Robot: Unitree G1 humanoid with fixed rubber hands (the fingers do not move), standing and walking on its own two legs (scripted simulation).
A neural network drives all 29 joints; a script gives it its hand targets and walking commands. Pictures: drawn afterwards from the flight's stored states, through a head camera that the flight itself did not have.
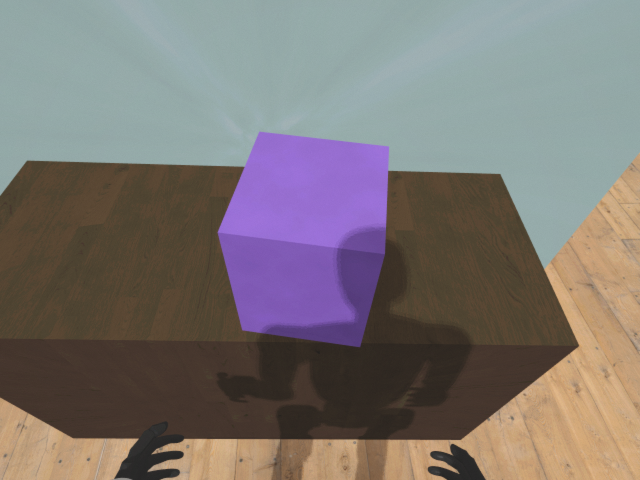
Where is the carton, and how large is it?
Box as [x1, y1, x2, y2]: [218, 132, 388, 346]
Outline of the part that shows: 259,132 218,230 218,235 242,329 359,346 384,255 388,146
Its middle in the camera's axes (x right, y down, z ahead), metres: -0.02 +0.00 +0.62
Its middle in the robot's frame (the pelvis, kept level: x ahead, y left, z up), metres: +0.48 +0.05 -0.01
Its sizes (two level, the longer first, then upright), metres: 0.210 0.200 0.250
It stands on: a pedestal, 0.64 m high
